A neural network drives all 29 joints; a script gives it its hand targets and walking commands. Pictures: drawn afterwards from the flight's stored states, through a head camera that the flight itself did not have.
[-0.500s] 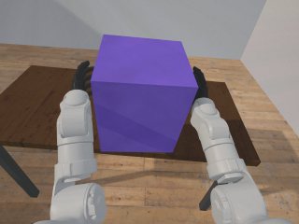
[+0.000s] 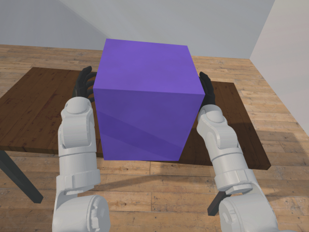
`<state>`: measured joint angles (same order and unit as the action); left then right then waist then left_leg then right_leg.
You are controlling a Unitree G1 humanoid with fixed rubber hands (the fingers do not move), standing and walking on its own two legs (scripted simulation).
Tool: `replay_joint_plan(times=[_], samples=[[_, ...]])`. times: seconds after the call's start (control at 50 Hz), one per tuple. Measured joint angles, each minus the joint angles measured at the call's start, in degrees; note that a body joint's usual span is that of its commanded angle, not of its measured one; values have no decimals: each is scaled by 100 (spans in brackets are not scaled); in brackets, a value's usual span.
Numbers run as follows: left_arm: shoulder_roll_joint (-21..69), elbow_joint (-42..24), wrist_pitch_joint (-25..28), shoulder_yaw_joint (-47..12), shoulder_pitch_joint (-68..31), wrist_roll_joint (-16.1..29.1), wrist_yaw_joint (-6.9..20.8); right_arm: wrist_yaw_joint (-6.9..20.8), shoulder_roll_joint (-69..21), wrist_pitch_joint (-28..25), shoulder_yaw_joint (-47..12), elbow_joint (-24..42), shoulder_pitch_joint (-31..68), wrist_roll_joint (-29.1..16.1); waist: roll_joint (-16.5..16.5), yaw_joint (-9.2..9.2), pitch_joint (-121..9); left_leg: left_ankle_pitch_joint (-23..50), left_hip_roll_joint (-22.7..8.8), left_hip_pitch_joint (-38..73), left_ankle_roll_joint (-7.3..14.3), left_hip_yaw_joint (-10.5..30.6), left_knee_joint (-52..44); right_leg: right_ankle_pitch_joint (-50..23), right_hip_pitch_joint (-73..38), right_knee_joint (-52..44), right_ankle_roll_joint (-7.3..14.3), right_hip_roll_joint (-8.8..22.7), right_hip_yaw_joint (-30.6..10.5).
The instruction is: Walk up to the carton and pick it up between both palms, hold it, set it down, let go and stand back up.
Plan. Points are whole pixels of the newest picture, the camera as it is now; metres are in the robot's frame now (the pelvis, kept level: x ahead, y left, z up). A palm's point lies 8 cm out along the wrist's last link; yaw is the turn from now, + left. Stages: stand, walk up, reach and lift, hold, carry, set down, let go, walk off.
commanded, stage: hold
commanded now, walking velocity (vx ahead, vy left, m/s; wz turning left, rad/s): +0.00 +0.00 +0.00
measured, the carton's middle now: (144, 103) +0.39 +0.00 +0.15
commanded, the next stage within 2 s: none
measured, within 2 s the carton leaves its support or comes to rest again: neither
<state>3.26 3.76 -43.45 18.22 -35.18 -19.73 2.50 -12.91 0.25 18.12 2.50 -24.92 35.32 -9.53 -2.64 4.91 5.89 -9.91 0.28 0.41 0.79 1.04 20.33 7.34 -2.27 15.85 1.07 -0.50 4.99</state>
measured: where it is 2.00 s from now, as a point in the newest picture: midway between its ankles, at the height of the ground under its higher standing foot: outside the picture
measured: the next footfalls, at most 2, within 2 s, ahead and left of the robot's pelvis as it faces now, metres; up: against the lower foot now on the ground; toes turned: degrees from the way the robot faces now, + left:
none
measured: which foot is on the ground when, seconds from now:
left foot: down 0.00-1.00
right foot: down 0.00-1.00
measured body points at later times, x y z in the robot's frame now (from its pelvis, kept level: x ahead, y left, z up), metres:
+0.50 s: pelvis +0.00 +0.00 +0.00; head -0.04 +0.03 +0.45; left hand +0.38 +0.15 +0.19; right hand +0.37 -0.15 +0.18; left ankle +0.03 +0.11 -0.75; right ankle +0.03 -0.11 -0.75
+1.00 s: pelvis +0.00 +0.00 +0.00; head -0.04 +0.02 +0.45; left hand +0.38 +0.15 +0.19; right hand +0.37 -0.15 +0.18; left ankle +0.03 +0.11 -0.75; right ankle +0.03 -0.11 -0.75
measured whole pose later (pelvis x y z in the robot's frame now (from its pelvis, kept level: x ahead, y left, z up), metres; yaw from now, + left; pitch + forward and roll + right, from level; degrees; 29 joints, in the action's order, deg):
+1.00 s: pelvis +0.00 +0.00 +0.00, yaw +0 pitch -11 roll -1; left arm 3.3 6.3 -42.9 18.7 -36.6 -20.0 1.9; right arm -12.3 0.6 17.2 3.1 -28.0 36.9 -9.3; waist -3.2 4.8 4.9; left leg -9.9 0.1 0.6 0.7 0.7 20.2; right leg 7.4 -2.4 15.8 1.2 -0.7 4.9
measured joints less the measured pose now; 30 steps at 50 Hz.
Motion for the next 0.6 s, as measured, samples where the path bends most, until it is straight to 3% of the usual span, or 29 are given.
replay_joint_plan(times=[0.2,0.6], samples=[[-50,289,69,120,-244,-1,7,48,-76,-59,176,-255,214,158,-54,7,-97,58,-17,-23,-21,-19,-80,-33,53,-28,26,-17,-16],[-52,253,88,68,-181,-11,5,35,-72,-164,141,-281,139,98,-72,0,-59,44,-9,-64,6,-44,-27,-52,70,-27,1,-8,-32]])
